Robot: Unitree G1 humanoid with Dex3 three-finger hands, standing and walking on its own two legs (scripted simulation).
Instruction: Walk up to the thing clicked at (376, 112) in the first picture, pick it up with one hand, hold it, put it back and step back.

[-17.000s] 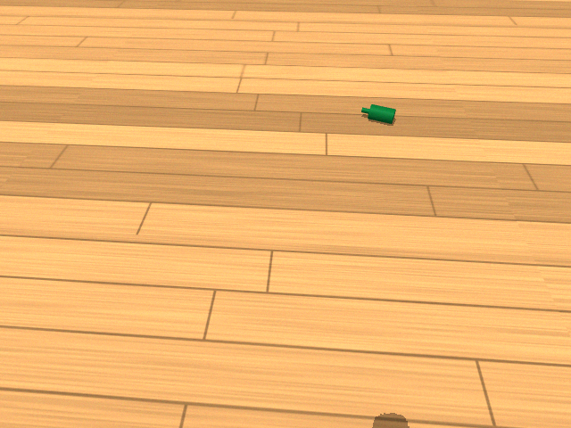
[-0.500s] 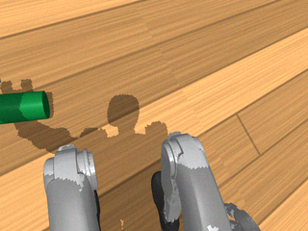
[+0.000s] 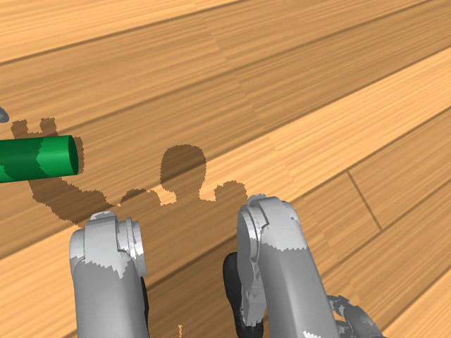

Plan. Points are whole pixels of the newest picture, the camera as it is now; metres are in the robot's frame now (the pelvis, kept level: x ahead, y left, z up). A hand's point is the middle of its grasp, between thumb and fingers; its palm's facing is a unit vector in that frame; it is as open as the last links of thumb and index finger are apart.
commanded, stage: rise first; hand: left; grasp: from above
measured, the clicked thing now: (22, 159) +0.45 +0.36 -0.28
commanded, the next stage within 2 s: approach in 0.38 s
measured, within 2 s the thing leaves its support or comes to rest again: neither
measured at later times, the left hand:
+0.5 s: hand out of the picture +0.41 +0.37 -0.15, palm faces -0.44 -0.07 -0.90, open 14.2 cm
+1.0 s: hand (24, 138) +0.46 +0.32 -0.16, palm faces -0.42 -0.05 -0.91, open 14.0 cm
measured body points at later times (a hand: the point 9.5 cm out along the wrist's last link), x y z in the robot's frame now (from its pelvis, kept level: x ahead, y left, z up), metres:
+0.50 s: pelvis +0.00 +0.00 +0.00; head +0.23 +0.09 +0.38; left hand +0.43 +0.37 -0.10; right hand +0.09 -0.27 -0.11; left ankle +0.08 +0.13 -0.29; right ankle +0.10 -0.12 -0.29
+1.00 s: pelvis +0.00 +0.00 +0.00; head +0.24 +0.07 +0.37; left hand +0.48 +0.32 -0.11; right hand +0.05 -0.27 -0.10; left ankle +0.08 +0.13 -0.29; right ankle +0.10 -0.12 -0.29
